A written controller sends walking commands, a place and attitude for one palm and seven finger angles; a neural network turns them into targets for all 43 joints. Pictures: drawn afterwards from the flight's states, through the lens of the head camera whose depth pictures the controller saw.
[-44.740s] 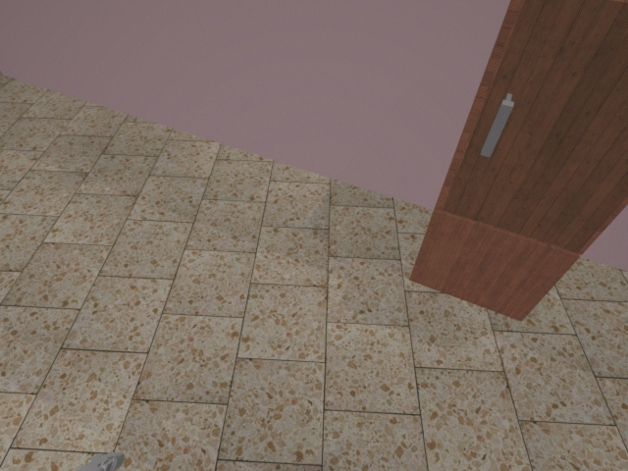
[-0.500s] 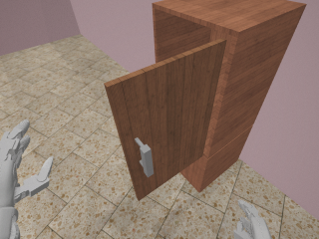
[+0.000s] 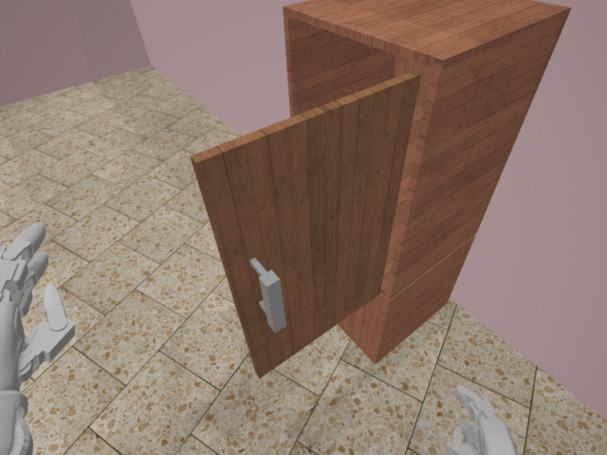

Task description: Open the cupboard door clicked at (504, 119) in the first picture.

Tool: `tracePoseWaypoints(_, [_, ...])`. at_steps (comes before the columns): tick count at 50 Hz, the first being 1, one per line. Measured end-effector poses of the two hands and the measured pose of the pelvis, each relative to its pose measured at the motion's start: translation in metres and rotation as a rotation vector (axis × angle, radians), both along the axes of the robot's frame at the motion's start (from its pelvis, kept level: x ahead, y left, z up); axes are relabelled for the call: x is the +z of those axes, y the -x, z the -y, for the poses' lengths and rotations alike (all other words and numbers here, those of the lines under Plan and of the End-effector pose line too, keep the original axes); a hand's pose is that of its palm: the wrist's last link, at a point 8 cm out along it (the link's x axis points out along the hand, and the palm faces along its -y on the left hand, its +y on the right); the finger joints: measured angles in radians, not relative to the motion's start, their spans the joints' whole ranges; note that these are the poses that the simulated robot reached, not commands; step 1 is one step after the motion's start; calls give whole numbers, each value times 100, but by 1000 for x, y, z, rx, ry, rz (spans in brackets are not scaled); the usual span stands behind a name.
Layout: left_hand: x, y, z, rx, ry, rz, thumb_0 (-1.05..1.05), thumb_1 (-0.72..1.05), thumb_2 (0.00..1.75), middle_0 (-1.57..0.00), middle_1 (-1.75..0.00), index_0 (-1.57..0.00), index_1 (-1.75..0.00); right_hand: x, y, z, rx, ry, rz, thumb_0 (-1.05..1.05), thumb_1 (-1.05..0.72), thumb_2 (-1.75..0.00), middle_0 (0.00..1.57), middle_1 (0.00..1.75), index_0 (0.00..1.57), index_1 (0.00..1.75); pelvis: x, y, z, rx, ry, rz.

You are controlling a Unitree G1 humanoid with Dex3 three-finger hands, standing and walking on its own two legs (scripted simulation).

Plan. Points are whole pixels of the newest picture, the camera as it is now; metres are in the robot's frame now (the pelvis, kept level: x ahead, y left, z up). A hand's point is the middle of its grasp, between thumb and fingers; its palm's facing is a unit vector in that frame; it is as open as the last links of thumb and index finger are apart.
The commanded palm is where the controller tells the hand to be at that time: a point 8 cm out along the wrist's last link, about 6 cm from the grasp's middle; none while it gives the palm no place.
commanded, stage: step back with the hand held close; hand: left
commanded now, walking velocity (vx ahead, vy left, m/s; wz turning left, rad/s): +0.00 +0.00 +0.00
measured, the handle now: (266, 294) +0.37 +0.12 -0.03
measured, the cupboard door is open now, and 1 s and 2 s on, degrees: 88 88 88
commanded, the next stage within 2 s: stop stepping back and stand still in 1.34 s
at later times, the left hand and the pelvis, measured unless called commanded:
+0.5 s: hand (40, 357) +0.16 +0.28 +0.15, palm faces +0.37 -0.77 -0.52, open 7.4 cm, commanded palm +0.10 +0.32 +0.17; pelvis -0.05 +0.02 -0.01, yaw -1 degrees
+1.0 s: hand out of the picture +0.07 +0.29 +0.16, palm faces +0.50 -0.70 -0.51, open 7.4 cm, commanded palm +0.01 +0.32 +0.17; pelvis -0.12 +0.01 -0.03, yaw +3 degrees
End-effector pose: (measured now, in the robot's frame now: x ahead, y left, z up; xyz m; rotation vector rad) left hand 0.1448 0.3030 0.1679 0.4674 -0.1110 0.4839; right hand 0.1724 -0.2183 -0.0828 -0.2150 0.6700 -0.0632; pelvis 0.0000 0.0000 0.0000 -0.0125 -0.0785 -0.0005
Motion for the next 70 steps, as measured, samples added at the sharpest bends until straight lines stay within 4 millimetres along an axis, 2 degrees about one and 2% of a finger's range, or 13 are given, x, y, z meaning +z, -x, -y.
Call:
tracePoseWaypoints(3, [1, 1, 1, 0, 3, 2, 2, 89, 90, -22, -30, -21, -30, 0, 1, 1, -1, -1, 2, 1, -90, -90, 20, 30, 20, 30, 0, 2, 0, -1, 0, 2])
tracePoseWaypoints(9, [16, -2, -1, -40, -88, 43, 2, 89, 90, -21, -30, -21, -30, 3, 5, 4, -23, 4, -9, 1, -90, -90, 21, 30, 20, 30, 0, 8, -2, -5, 9, -49])
tracePoseWaypoints(14, [8, -1, 1, -100, -103, -27, 1, 89, 90, -21, -30, -21, -30, 5, 16, 13, -86, 26, -26, 1, -90, -90, 21, 30, 20, 30, -1, 17, -9, -18, 3, -77])
tracePoseWaypoints(19, [1, 8, -5, -123, -112, -61, 1, 89, 90, -22, -30, -22, -30, 6, 35, 17, -127, 52, -52, 1, -90, -90, 20, 30, 20, 30, -2, 30, -15, -23, -1, -83])
tracePoseWaypoints(27, [5, 37, -15, -121, -149, 4, 2, 89, 90, -22, -30, -22, -30, 7, 67, 7, -117, 70, -55, 1, -90, -90, 20, 30, 20, 30, -8, 58, -22, -20, -3, -73])
tracePoseWaypoints(34, [3, 65, -20, -92, -171, 64, 1, 89, 90, -22, -30, -22, -30, -1, 92, -3, -87, 63, -40, 1, -90, -90, 21, 30, 20, 30, -17, 80, -24, -10, 5, -63])
tracePoseWaypoints(41, [1, 83, -22, -89, -168, 112, 1, 89, 90, -22, -30, -22, -30, -8, 116, -8, -70, 73, -56, 1, -90, -90, 21, 30, 20, 30, -21, 98, -25, 10, 11, -61])
tracePoseWaypoints(50, [7, 115, -21, -53, -239, 145, 1, 89, 90, -22, -30, -22, -30, -19, 126, -4, -28, 65, -53, 1, -90, -90, 21, 30, 20, 30, -29, 116, -14, 53, 7, -50])
tracePoseWaypoints(58, [-4, 135, -22, -109, -167, 131, 1, 89, 90, -22, -30, -22, -30, -7, 141, -4, -34, 106, -54, 1, -90, -90, 21, 30, 20, 30, -27, 147, -23, 66, 16, -65])
tracePoseWaypoints(65, [18, 172, -34, -65, -202, 173, 2, 89, 90, -22, -30, -22, -30, 2, 160, -20, -13, 68, -19, 1, -90, -90, 20, 30, 20, 30, -17, 170, -20, 45, 70, -95])
tracePoseWaypoints(70, [15, 185, -20, -61, -127, 205, 1, 89, 90, -21, -30, -21, -30, 2, 177, -27, 30, 27, 9, 1, -90, -90, 21, 30, 20, 30, -16, 195, -10, -15, 52, -143])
